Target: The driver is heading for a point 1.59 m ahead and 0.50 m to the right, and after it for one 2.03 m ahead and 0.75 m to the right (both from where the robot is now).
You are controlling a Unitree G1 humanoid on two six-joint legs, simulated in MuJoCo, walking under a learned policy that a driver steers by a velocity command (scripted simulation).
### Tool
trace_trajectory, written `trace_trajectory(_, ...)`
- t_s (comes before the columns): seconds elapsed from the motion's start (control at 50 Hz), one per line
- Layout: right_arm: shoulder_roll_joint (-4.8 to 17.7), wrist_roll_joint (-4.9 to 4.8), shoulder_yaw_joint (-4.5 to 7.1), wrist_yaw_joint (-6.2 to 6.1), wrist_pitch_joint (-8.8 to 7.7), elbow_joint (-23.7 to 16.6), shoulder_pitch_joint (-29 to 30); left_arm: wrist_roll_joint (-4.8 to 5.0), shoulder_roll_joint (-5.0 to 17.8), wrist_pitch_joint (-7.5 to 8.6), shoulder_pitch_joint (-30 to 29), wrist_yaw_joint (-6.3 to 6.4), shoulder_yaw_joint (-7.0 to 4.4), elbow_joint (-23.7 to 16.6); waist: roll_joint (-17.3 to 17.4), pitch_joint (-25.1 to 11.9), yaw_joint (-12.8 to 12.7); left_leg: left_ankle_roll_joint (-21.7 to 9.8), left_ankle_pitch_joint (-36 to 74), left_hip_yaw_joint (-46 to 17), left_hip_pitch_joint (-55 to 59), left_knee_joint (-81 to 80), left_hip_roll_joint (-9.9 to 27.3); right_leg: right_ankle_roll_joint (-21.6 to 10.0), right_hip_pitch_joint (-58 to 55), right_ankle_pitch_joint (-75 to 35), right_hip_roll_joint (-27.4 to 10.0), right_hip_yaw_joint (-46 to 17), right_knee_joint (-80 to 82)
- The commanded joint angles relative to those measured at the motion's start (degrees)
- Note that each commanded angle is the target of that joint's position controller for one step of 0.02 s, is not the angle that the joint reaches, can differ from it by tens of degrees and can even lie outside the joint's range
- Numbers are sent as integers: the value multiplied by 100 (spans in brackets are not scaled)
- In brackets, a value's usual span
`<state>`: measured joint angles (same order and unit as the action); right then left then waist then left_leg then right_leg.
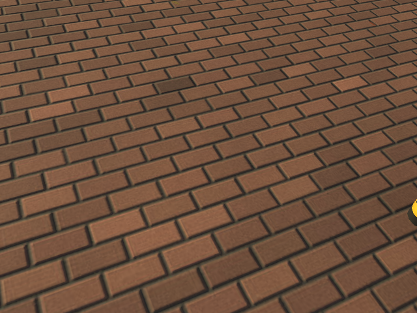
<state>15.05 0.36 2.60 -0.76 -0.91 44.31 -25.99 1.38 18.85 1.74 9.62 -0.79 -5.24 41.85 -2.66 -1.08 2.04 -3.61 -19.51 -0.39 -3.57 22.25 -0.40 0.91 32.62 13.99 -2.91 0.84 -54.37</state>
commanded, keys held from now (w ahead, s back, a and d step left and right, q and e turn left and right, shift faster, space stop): w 0.76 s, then w+e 0.24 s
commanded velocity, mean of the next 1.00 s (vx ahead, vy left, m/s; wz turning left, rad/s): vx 0.47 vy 0.00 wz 0.02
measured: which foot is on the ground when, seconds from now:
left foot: down 0.00-0.38, up 0.40-0.84, down 0.86-1.00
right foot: up 0.00-0.34, down 0.36-0.86, up 0.88-1.00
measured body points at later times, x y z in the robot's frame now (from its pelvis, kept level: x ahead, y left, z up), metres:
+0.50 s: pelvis +0.25 -0.04 -0.01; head +0.28 -0.03 +0.44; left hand +0.38 +0.24 -0.12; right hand +0.30 -0.31 -0.13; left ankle +0.12 +0.09 -0.64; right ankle +0.31 -0.13 -0.74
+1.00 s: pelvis +0.55 +0.05 -0.01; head +0.58 +0.06 +0.44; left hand +0.63 +0.33 -0.14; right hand +0.66 -0.23 -0.10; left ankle +0.60 +0.14 -0.74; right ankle +0.46 -0.11 -0.65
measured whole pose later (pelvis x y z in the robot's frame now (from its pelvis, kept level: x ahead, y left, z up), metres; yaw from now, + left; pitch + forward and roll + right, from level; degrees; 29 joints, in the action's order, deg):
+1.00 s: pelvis +0.55 +0.05 -0.01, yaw -3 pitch +1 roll +0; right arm 15.2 0.8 2.4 1.1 -5.6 42.4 -12.4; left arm 2.1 18.0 3.1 16.7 -0.4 -3.0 48.0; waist -2.4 2.8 0.1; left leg -2.2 -9.9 5.0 -18.5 27.3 0.6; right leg -1.3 24.7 19.7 -2.2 -3.1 -66.9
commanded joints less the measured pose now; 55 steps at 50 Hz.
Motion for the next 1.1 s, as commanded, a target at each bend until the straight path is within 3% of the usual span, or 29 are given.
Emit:
trace_trajectory(0.02,890,-20,155,-66,-290,-429,309,-106,515,214,-788,-50,-118,-435,988,873,-12,-685,-445,-1640,449,-1764,1391,125,1765,-1088,-163,-221,-82)
trace_trajectory(0.08,849,-9,133,-59,-308,-281,-65,-51,293,239,-880,-91,-35,-412,959,789,97,-582,470,-1027,450,-1693,1200,169,1509,-1747,-108,-105,453)
trace_trajectory(0.2,934,-51,137,-37,-269,-23,-445,28,95,352,-1758,-314,132,-718,962,1232,467,-649,1206,-667,458,-1761,1283,58,1063,-2055,43,176,1945)
trace_trajectory(0.28,1035,-140,172,-39,-186,116,-430,14,161,426,-1775,-411,163,-811,1088,1177,316,-591,2509,-663,994,-1299,1534,-248,694,-1424,189,256,2539)
trace_trajectory(0.32,1199,-128,221,-72,-156,132,-312,-33,410,412,-1236,-338,65,-720,1325,595,-49,-473,5101,-581,1234,-452,1517,-486,-229,-956,518,459,2512)
trace_trajectory(0.34,1220,-108,219,-86,-112,136,-224,-36,643,395,-395,-262,-48,-516,1336,-38,-518,-362,6295,-387,1118,558,1344,-692,-1367,-1000,725,628,2572)
trace_trajectory(0.36,1165,-61,181,-106,-115,94,-182,-27,884,366,670,-170,-134,-273,1264,-794,-1019,-189,5961,-341,75,1844,1173,-967,-3273,-1236,319,192,2332)
trace_trajectory(0.38,486,17,5,-55,-200,-94,-742,-171,1441,330,1567,-108,-264,-109,-138,-2000,-895,182,3171,-239,-2227,4192,381,-1831,-5855,-352,-1369,-2322,2262)
trace_trajectory(0.4,397,-99,-60,-35,-343,43,-718,-126,1038,350,1797,-149,-148,58,-1142,-2813,-946,289,-1127,-937,-2944,5506,-471,-2211,-6242,482,-2078,-4492,3434)
trace_trajectory(0.42,978,-325,118,25,-442,-167,70,-72,720,333,1293,-107,-37,50,-823,-1649,-972,233,-1042,-1067,-3623,5900,-50,-1875,-5412,1009,-1835,-3807,3757)
trace_trajectory(0.44,1002,-379,93,61,-510,-335,576,-65,558,301,918,-57,10,21,-404,-840,-835,135,-654,-763,-3730,5712,289,-1659,-4471,864,-1611,-2930,3864)
trace_trajectory(0.46,890,-285,75,58,-541,-393,831,-100,477,305,575,-49,47,27,76,-276,-579,112,-243,-549,-3600,5235,565,-1549,-3507,377,-1376,-2368,4084)
trace_trajectory(0.48,860,-194,117,46,-500,-350,815,-175,326,348,353,-55,91,-13,23,-54,-361,108,50,-537,-3260,4891,765,-1482,-2881,-89,-1145,-1943,4251)
trace_trajectory(0.5,726,-181,99,60,-434,-258,603,-207,295,366,217,-55,101,-19,-89,9,-197,143,174,-533,-2951,4804,835,-1528,-2473,-229,-1044,-1723,4466)
trace_trajectory(0.54,485,-157,43,45,-308,-197,449,-134,328,447,143,-66,90,61,-140,180,-19,276,201,-433,-2830,4456,925,-1658,-1966,-533,-1011,-1356,4782)
trace_trajectory(0.62,462,-34,-8,39,-313,-488,1266,-90,519,493,241,-24,47,191,-39,538,-126,520,1458,-254,-3096,2923,973,-1564,-1732,-1020,-738,-593,5004)
trace_trajectory(0.66,368,-58,-60,107,-393,-593,1772,-56,616,462,394,5,27,223,28,578,-331,527,2199,-64,-2803,1908,784,-1398,-1746,-1157,-582,-286,4959)
trace_trajectory(0.7,381,-114,-66,177,-434,-688,2122,-2,763,417,726,16,-7,338,56,551,-506,516,2557,-46,-2707,1386,677,-1326,-2110,-1045,-748,-341,4893)
trace_trajectory(0.78,643,-126,29,267,-454,-847,2392,49,855,238,1001,40,-51,513,52,553,-496,278,2080,-180,-2762,828,572,-1129,-3022,-1153,-1155,-565,4399)
trace_trajectory(0.82,830,-120,141,268,-476,-751,1857,34,887,141,921,54,-50,533,-25,287,-107,127,1618,-25,-2019,625,359,-970,-3181,-2047,-1084,-606,3607)
trace_trajectory(0.84,1084,-112,291,222,-479,-526,1016,-26,718,108,940,56,20,529,58,-257,305,-20,1484,84,-842,610,245,-796,-2894,-2520,-752,-417,2490)
trace_trajectory(0.86,1550,-36,424,151,-455,-401,36,-190,279,107,1052,56,198,375,748,-1247,630,-335,1391,-954,774,774,1277,-543,-1933,-1280,-333,-112,601)
trace_trajectory(0.88,2039,55,507,169,-427,-332,-124,-64,-401,222,1841,29,380,265,2394,-1931,162,-1206,-54,-3742,2333,-94,2488,-212,145,1804,664,-183,-1318)
trace_trajectory(0.9,1341,17,355,190,-454,-394,-77,108,313,288,1496,26,229,391,1620,-1736,438,-1077,-792,-4053,2112,-580,2375,-238,713,1846,415,-885,-1979)
trace_trajectory(0.92,1060,5,261,175,-481,-416,294,208,642,317,953,28,116,241,1260,-972,428,-822,-544,-3073,1554,-556,2230,-314,1040,1343,154,-828,-2101)
trace_trajectory(0.94,923,18,213,169,-499,-446,680,152,592,317,675,62,118,181,878,-619,280,-710,198,-2386,925,-608,2025,-300,907,840,-121,-717,-1922)
trace_trajectory(0.96,745,23,171,167,-516,-437,958,64,544,289,556,71,88,168,839,-287,146,-643,765,-1804,407,-756,1799,-272,755,488,-274,-749,-1577)
trace_trajectory(1.0,607,75,155,149,-597,-396,1167,83,366,149,755,40,69,227,945,-159,-83,-594,1346,-1108,-99,-1083,1617,-207,225,103,-421,-760,-1318)
trace_trajectory(1.1,777,67,250,70,-651,-185,1187,17,82,-40,358,20,97,30,611,310,-150,-690,2170,-25,-197,-1468,1586,-50,698,-694,-432,-744,-379)
Keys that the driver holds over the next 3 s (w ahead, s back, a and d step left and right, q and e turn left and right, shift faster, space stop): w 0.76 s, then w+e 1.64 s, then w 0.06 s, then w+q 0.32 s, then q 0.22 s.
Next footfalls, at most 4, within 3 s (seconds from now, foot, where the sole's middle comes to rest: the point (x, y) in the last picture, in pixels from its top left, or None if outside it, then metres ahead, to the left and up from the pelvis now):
0.36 right None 0.35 -0.13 -0.78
0.86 left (148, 283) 0.64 0.14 -0.78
1.40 right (224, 219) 0.90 -0.13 -0.78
1.88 left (207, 151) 1.25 -0.07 -0.78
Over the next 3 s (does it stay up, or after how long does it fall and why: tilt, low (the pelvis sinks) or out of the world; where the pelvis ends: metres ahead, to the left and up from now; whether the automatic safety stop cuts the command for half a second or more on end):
stays up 1.46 -0.52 -0.03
